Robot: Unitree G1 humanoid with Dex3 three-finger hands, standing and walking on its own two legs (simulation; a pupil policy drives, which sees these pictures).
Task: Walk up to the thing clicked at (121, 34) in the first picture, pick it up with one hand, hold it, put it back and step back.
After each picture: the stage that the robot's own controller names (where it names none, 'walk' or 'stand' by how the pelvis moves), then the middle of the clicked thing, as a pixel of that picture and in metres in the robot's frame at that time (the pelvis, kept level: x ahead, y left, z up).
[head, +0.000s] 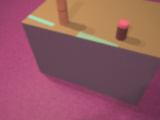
stand; (122, 30) +0.81 -0.19 -0.11
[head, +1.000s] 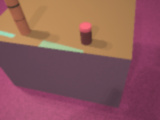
walk; (85, 34) +0.72 +0.07 -0.08
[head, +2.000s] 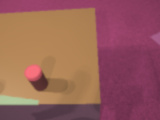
rise first; (37, 78) +0.40 +0.24 -0.08
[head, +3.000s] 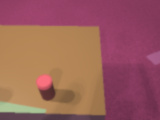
stand; (46, 87) +0.41 +0.20 -0.11
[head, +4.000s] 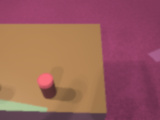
stand; (47, 86) +0.41 +0.20 -0.12
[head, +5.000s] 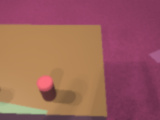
stand; (47, 88) +0.40 +0.20 -0.12
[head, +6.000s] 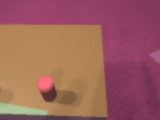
stand; (47, 89) +0.39 +0.20 -0.12
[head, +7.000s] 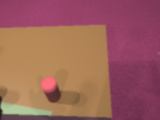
rise first; (51, 90) +0.39 +0.21 -0.11
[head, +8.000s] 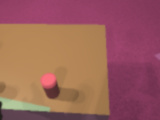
go down; (50, 86) +0.40 +0.20 -0.11
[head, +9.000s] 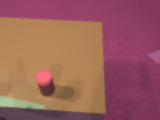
go down; (45, 83) +0.41 +0.19 -0.10
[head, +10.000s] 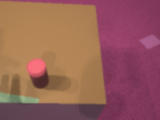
go down; (38, 74) +0.41 +0.19 -0.05
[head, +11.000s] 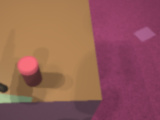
close in; (31, 72) +0.41 +0.19 -0.04
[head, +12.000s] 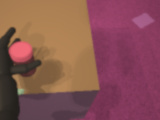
close; (24, 60) +0.43 +0.19 +0.00
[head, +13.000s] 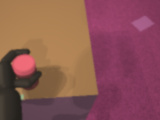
lift; (27, 73) +0.38 +0.18 -0.01
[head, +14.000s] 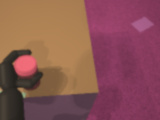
lift; (28, 73) +0.39 +0.18 -0.01
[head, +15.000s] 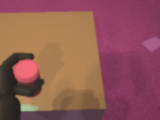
lift; (29, 79) +0.34 +0.19 +0.07
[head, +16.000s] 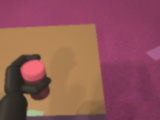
hold; (36, 80) +0.32 +0.17 +0.09
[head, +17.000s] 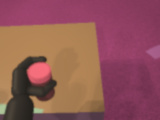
crouch; (42, 82) +0.32 +0.16 +0.08
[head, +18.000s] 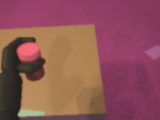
crouch; (32, 62) +0.39 +0.19 +0.11
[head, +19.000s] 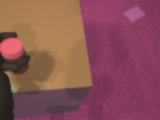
lower; (15, 57) +0.44 +0.20 -0.02
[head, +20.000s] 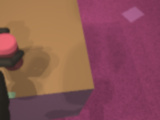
lower; (9, 53) +0.45 +0.21 +0.00
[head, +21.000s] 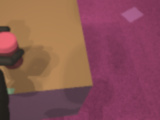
lower; (9, 51) +0.46 +0.21 +0.00
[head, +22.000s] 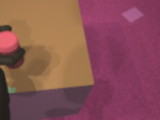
lower; (10, 51) +0.46 +0.21 +0.01
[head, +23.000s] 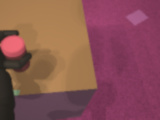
loosen; (17, 55) +0.44 +0.20 +0.00
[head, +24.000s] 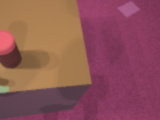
rise; (6, 51) +0.44 +0.20 +0.01
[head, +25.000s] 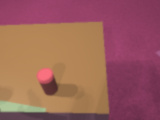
sink last; (48, 82) +0.42 +0.20 -0.06
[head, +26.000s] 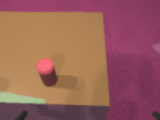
stand; (47, 73) +0.43 +0.19 -0.05
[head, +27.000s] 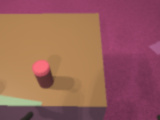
stand; (43, 74) +0.43 +0.20 -0.05
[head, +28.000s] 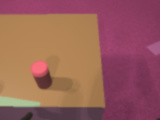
stand; (42, 75) +0.42 +0.20 -0.05
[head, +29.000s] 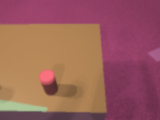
stand; (49, 82) +0.43 +0.19 -0.11
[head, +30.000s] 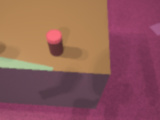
walk; (55, 43) +0.55 +0.14 -0.09
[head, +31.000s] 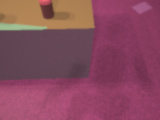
walk; (46, 7) +0.80 +0.24 -0.08
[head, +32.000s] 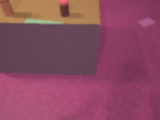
stand; (64, 7) +1.05 +0.20 -0.10
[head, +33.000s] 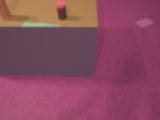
stand; (61, 10) +1.03 +0.19 -0.11
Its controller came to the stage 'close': yes
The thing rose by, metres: 0.20
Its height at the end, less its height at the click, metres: +0.00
